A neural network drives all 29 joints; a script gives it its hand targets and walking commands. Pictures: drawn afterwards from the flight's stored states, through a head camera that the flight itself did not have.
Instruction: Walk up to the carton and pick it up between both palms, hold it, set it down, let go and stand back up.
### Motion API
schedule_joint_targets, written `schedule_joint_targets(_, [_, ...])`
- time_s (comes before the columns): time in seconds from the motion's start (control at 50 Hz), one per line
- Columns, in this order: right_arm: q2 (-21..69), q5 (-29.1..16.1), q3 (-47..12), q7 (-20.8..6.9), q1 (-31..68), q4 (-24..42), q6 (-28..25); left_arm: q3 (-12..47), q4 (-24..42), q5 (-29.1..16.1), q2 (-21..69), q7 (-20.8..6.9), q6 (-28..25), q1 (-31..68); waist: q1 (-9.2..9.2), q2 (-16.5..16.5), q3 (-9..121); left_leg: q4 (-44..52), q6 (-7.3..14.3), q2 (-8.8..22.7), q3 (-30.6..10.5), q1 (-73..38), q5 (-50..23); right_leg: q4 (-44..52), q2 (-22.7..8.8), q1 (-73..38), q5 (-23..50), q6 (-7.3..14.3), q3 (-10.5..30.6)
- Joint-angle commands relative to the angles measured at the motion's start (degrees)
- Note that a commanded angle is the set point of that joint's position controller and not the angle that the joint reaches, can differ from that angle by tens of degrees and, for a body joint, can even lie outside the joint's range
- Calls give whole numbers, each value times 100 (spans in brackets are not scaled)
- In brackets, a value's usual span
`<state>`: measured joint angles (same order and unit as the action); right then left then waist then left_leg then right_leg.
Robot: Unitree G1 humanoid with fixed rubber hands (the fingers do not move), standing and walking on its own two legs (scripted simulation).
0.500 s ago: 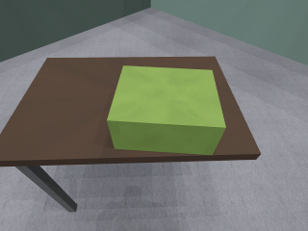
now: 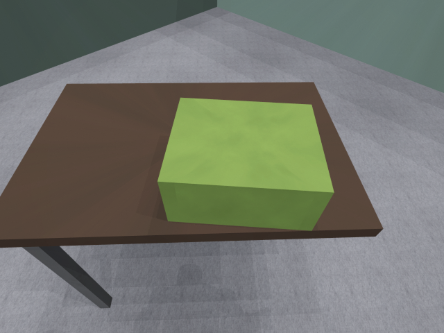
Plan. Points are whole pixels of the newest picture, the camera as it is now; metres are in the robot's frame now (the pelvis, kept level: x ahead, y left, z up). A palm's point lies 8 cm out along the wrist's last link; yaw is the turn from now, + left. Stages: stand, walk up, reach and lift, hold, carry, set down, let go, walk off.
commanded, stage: walk up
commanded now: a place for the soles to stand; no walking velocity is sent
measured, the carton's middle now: (242, 160) +0.48 -0.03 +0.01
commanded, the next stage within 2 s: reach and lift in 0.38 s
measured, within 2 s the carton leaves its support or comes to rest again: neither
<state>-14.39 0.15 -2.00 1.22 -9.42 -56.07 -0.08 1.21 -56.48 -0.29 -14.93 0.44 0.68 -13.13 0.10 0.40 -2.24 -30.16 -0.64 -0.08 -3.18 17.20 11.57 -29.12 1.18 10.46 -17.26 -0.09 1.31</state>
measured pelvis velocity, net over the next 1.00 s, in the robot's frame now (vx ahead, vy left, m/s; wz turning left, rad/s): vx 0.02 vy -0.02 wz -0.01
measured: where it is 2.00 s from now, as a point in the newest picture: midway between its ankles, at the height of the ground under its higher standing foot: outside the picture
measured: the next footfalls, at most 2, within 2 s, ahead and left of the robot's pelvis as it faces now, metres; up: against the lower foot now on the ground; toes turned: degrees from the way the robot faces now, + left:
none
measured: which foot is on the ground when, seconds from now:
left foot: down 0.00-1.00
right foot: down 0.00-1.00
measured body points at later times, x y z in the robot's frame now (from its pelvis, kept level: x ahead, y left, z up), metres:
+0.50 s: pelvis -0.02 +0.00 -0.02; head +0.02 +0.01 +0.43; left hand +0.10 +0.27 -0.15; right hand +0.11 -0.26 -0.15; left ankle +0.05 +0.13 -0.73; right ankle -0.02 -0.12 -0.74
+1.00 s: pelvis +0.02 -0.02 +0.01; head +0.04 +0.00 +0.45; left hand +0.18 +0.25 -0.08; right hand +0.18 -0.27 -0.07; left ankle +0.05 +0.13 -0.73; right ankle -0.02 -0.12 -0.73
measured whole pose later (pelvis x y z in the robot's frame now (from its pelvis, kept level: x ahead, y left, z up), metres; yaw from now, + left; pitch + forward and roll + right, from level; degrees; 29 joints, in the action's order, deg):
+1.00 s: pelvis +0.02 -0.02 +0.01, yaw +0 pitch -3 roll +0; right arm -12.7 -1.8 3.1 -3.3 -10.0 -35.9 -2.8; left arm -5.2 -21.3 -0.8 -16.9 -0.6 20.4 -11.3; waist 0.1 -3.0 -6.1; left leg -24.7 -2.5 3.3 1.3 11.6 10.3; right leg -25.3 0.7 5.8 -16.8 1.0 -1.1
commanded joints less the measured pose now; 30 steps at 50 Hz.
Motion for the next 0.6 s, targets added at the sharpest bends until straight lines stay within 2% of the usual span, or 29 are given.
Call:
schedule_joint_targets(0.0, [-827, -4, 170, 31, -32, 204, -63, -162, 177, -2, -761, 34, -68, -165, -31, 34, 161, 603, 350, 534, -581, -329, -476, 625, -534, 285, 670, 265, 562])
schedule_joint_targets(0.14, [-850, -5, 161, 34, 35, 110, -57, -162, 106, -4, -777, 46, -73, -153, -25, 48, 157, 674, 341, 533, -561, -355, -355, 659, -526, 269, 620, 258, 578])
schedule_joint_targets(0.16, [-821, 1, 176, 28, 77, 135, -51, -125, 64, 5, -753, 50, -70, -196, 34, 86, 61, 738, 362, 517, -591, -402, -348, 661, -543, 311, 617, 203, 527])
schedule_joint_targets(0.18, [-824, -4, 174, 26, 49, 110, -52, -118, 40, 8, -755, 55, -71, -204, -3, 107, 113, 769, 368, 533, -609, -432, -418, 661, -534, 257, 628, 200, 521])
schedule_joint_targets(0.22, [-845, 5, 184, 23, 92, 100, -40, -108, -1, -2, -767, 65, -72, -247, 37, 114, 46, 752, 374, 522, -603, -465, -394, 698, -528, 320, 605, 179, 530])
schedule_joint_targets(0.36, [-867, -1, 196, 18, 0, -4, -22, -89, -60, -7, -801, 68, -65, -211, -17, 34, 35, 884, 362, 523, -633, -486, 38, 751, -519, 343, 322, 179, 526])
schedule_joint_targets(0.38, [-341, 604, 1135, -175, 3237, 1148, -675, -326, 2574, -275, -1403, 119, 661, 3780, -433, -229, 607, -96, -48, 266, 473, 504, 1268, -431, -172, 1276, -1355, 103, -465])
schedule_joint_targets(0.4, [-471, 907, 1250, -386, 2487, 515, -580, -261, 2453, -196, -1210, 274, 1256, 3060, -354, -316, 130, -140, -49, 240, 700, 687, 1952, -536, -254, 1426, -1811, 140, -469])
schedule_joint_targets(0.42, [-471, 812, 1174, -485, 2276, 608, -457, -242, 2550, -108, -1050, 247, 1741, 2652, -313, -443, 492, -270, -62, 255, 703, 291, 1624, -520, -345, 1391, -1384, 163, -459])
schedule_joint_targets(0.44, [-533, 691, 1107, -537, 1929, 637, -354, -266, 2724, -36, -939, 197, 2129, 2250, -199, -340, 738, -387, -128, 261, 721, -41, 1198, -525, -405, 1481, -756, 160, -451])
schedule_joint_targets(0.48, [-817, 350, 1014, -542, 1280, 716, -266, -340, 2937, 123, -699, 58, 2715, 1660, -168, 96, 977, -419, -299, 288, 750, -681, 969, -414, -327, 1473, -455, 208, -526])
schedule_joint_targets(0.5, [-883, 138, 916, -491, 1088, 698, -185, -374, 2987, 195, -646, -14, 2946, 1325, -205, 108, 916, -421, -331, 288, 722, -989, 649, -360, -249, 1522, -197, 211, -627])
schedule_joint_targets(0.52, [-967, -33, 826, -442, 943, 709, -132, -392, 3109, 254, -560, -79, 3110, 1048, -244, 160, 796, -462, -393, 256, 714, -1214, 8, -313, -164, 1473, 345, 202, -694])
schedule_joint_targets(0.54, [-1101, -139, 787, -414, 779, 764, -123, -474, 3348, 359, -512, -111, 3188, 808, -221, 271, 773, -432, -469, 214, 712, -1469, -405, -225, -60, 1204, 648, 199, -749])
schedule_joint_targets(0.58, [-1295, -304, 743, -424, 758, 1005, -86, -638, 3569, 502, -520, -121, 3228, 515, -170, 131, 495, -166, -458, 131, 710, -1774, -592, 123, 77, 962, 663, 162, -775])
